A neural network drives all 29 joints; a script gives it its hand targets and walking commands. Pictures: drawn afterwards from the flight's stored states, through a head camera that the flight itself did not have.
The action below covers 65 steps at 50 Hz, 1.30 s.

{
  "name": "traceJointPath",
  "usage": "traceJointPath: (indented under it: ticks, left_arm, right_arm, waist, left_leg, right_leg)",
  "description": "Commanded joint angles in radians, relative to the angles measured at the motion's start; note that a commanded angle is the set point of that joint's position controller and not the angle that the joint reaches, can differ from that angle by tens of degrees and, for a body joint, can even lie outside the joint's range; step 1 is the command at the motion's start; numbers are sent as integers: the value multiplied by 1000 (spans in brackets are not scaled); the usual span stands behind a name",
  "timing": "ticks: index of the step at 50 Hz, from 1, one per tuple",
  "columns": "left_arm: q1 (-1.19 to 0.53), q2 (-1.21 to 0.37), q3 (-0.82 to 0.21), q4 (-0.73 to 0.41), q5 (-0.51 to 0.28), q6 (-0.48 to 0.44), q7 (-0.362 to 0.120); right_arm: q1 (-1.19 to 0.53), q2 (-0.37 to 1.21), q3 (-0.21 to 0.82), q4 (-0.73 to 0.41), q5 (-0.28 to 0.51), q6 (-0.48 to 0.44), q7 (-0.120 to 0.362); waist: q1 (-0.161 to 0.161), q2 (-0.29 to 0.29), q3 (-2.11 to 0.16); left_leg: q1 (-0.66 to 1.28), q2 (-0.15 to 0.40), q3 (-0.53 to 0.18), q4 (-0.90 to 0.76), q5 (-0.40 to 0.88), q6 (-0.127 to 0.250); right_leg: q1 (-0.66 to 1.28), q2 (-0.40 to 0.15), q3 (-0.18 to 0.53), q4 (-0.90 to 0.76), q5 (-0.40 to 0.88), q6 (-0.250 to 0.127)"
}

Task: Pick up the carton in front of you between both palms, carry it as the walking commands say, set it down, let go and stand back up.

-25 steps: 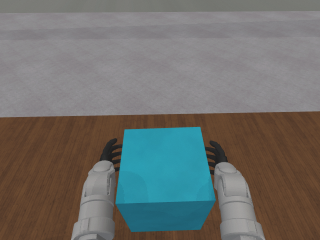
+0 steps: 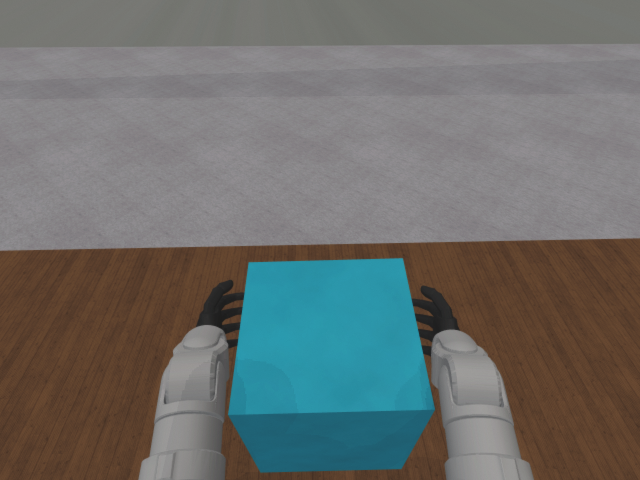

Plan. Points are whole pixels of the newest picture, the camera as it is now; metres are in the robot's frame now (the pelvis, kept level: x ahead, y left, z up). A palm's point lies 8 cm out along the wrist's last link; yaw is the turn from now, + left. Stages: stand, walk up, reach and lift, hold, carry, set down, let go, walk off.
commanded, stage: hold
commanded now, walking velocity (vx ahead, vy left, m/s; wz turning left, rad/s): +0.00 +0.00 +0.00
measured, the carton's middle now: (328, 370) +0.28 +0.00 -0.03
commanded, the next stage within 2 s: carry in 0.88 s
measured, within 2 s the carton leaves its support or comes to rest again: neither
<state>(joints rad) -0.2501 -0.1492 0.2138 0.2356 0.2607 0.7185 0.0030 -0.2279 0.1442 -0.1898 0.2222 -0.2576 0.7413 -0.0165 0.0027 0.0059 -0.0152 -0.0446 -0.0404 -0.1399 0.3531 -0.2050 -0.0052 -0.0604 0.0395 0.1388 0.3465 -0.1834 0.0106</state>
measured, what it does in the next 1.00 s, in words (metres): stands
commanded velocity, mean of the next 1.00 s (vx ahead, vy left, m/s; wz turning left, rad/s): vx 0.08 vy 0.00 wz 0.00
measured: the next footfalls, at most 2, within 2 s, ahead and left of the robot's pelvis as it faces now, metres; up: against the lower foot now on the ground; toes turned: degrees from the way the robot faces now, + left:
right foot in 1.30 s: +0.17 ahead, -0.09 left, +0.00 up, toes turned -7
left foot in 1.64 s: +0.45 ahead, +0.15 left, +0.00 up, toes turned +13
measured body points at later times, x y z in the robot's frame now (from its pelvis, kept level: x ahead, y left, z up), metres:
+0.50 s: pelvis -0.01 +0.00 +0.00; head -0.06 +0.00 +0.45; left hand +0.29 +0.15 +0.05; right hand +0.29 -0.15 +0.04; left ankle +0.00 +0.13 -0.75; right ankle +0.01 -0.13 -0.75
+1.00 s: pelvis +0.00 +0.00 -0.01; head -0.04 +0.00 +0.44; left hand +0.31 +0.16 +0.05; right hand +0.30 -0.15 +0.04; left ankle +0.00 +0.13 -0.74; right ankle +0.01 -0.13 -0.74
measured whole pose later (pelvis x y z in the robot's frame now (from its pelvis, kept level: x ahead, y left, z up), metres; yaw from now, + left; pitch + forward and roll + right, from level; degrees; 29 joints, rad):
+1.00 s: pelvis +0.00 +0.00 -0.01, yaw +2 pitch -1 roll +0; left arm -0.25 -0.15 0.19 0.16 0.25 0.79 0.01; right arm -0.22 0.14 -0.18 0.15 -0.24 0.80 -0.02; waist -0.01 0.00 -0.10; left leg -0.21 -0.01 -0.07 0.52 -0.38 0.00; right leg -0.20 0.01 0.06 0.46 -0.30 0.01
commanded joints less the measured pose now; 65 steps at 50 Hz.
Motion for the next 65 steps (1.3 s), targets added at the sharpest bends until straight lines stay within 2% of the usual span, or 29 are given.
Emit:
traceJointPath:
  ticks: [1, 5, 18, 43, 44, 46, 47, 48, 50, 51, 52, 53, 54, 55, 56, 57, 58, 59, 60, 61, 62, 63, 64, 65]
  left_arm:
    - [-420, -924, -527, 5, -241, 10, -241]
    - [-457, -921, -500, 35, -227, 18, -249]
    - [-550, -949, -491, 66, -223, 2, -260]
    - [-471, -935, -508, 13, -235, 12, -250]
    - [-486, -929, -530, -7, -249, 15, -249]
    - [-483, -934, -547, -41, -262, 21, -243]
    - [-496, -942, -570, -71, -272, 27, -236]
    - [-502, -945, -592, -102, -285, 35, -228]
    - [-479, -944, -636, -177, -313, 63, -207]
    - [-472, -939, -658, -211, -325, 84, -197]
    - [-471, -934, -682, -247, -340, 109, -185]
    - [-473, -925, -703, -281, -357, 136, -174]
    - [-469, -913, -722, -314, -375, 164, -163]
    - [-473, -901, -743, -349, -393, 193, -154]
    - [-458, -882, -758, -366, -408, 224, -142]
    - [-469, -863, -777, -405, -428, 250, -134]
    - [-465, -860, -795, -442, -454, 273, -125]
    - [-442, -857, -807, -477, -474, 295, -117]
    - [-406, -861, -825, -510, -488, 317, -106]
    - [-370, -857, -831, -537, -496, 336, -97]
    - [-333, -857, -833, -560, -503, 354, -88]
    - [-285, -858, -831, -584, -504, 370, -79]
    - [-249, -860, -826, -611, -501, 387, -72]
    - [-193, -863, -817, -627, -495, 405, -65]
  right_arm:
    - [-509, 904, 536, -61, 262, -18, 247]
    - [-537, 901, 499, -26, 242, -10, 252]
    - [-634, 938, 499, 3, 247, -22, 261]
    - [-554, 922, 511, -48, 256, -16, 255]
    - [-579, 922, 530, -57, 261, -13, 254]
    - [-579, 921, 549, -94, 280, -9, 250]
    - [-591, 925, 571, -122, 296, -4, 246]
    - [-610, 925, 596, -160, 313, 3, 241]
    - [-603, 928, 652, -232, 352, 33, 229]
    - [-598, 926, 677, -262, 370, 53, 223]
    - [-599, 927, 706, -293, 390, 75, 214]
    - [-605, 922, 724, -322, 405, 101, 204]
    - [-601, 914, 735, -345, 416, 128, 192]
    - [-563, 893, 732, -354, 415, 155, 178]
    - [-504, 868, 721, -359, 406, 183, 160]
    - [-466, 844, 709, -385, 395, 208, 140]
    - [-453, 831, 714, -439, 404, 233, 123]
    - [-449, 828, 731, -493, 420, 257, 108]
    - [-424, 830, 749, -539, 439, 280, 96]
    - [-399, 829, 759, -582, 453, 302, 89]
    - [-369, 825, 766, -617, 459, 323, 83]
    - [-336, 825, 776, -645, 470, 345, 80]
    - [-295, 827, 789, -671, 483, 365, 79]
    - [-280, 819, 796, -700, 498, 383, 79]
  waist:
    - [2, -3, -182]
    - [-1, -4, -136]
    - [1, -5, -183]
    - [-1, -1, -199]
    - [0, -26, -178]
    - [-1, -31, -179]
    - [-3, -39, -160]
    - [1, -54, -158]
    - [5, -116, -241]
    - [4, -147, -265]
    - [4, -150, -268]
    - [5, -128, -263]
    - [5, -61, -246]
    - [-8, 95, -229]
    - [-23, 245, -201]
    - [-32, 259, -151]
    - [-33, 199, -155]
    - [-31, 152, -198]
    - [-31, 141, -237]
    - [-32, 157, -264]
    - [-28, 168, -286]
    - [-18, 154, -305]
    - [-15, 114, -336]
    - [5, 51, -381]
  left_leg:
    - [13, -53, 61, -54, 206, -18]
    - [-8, -49, 68, -59, 119, -12]
    - [-18, -48, 73, -44, 73, -7]
    - [20, -51, 67, -47, 200, -15]
    - [-115, 120, 36, 38, 42, 14]
    - [-201, 86, 5, 14, -380, 25]
    - [-251, 77, 15, 34, -473, 24]
    - [-283, 74, 39, 84, -429, 20]
    - [-282, 35, 145, 214, -235, 1]
    - [-279, 18, 185, 200, -205, 0]
    - [-254, 14, 200, 149, -207, 5]
    - [-195, 20, 201, 95, -222, 11]
    - [-121, 67, 142, 32, -265, 23]
    - [-45, 198, -60, -65, -375, 72]
    - [64, 329, -274, -141, -353, 138]
    - [109, 384, -356, -144, -188, 198]
    - [127, 384, -324, -117, -50, 216]
    - [138, 371, -251, -98, 50, 206]
    - [139, 339, -169, -79, 132, 181]
    - [133, 305, -92, -55, 187, 156]
    - [109, 274, -22, -23, 183, 136]
    - [31, 244, 52, 25, 138, 115]
    - [-112, 216, 117, 99, 118, 89]
    - [-304, 186, 171, 229, 51, 52]
  right_leg:
    - [75, 58, -64, -42, 177, 7]
    - [49, 52, -69, -48, 95, 4]
    - [54, 49, -73, -31, 58, 6]
    - [87, 56, -67, -35, 178, 6]
    - [-36, -120, -52, 50, 15, -8]
    - [-124, -115, 14, -19, -436, -29]
    - [-153, -125, 37, -31, -543, -42]
    - [-152, -148, 56, -35, -529, -56]
    - [-114, -208, 107, -69, -454, -89]
    - [-107, -230, 124, -78, -454, -104]
    - [-131, -228, 104, -65, -462, -108]
    - [-186, -210, 59, -31, -470, -99]
    - [-274, -169, -12, 51, -451, -76]
    - [-401, -106, -121, 238, -385, -36]
    - [-572, -47, -224, 415, -310, -5]
    - [-682, -64, -238, 416, -358, -2]
    - [-687, -82, -224, 408, -376, -8]
    - [-643, -78, -228, 355, -360, -10]
    - [-579, -53, -256, 298, -291, -9]
    - [-516, -26, -289, 241, -224, -6]
    - [-432, -8, -322, 165, -172, -4]
    - [-281, 6, -357, 62, -85, -3]
    - [-49, -3, -354, 5, -21, -12]
    - [202, -96, -249, -13, -42, -39]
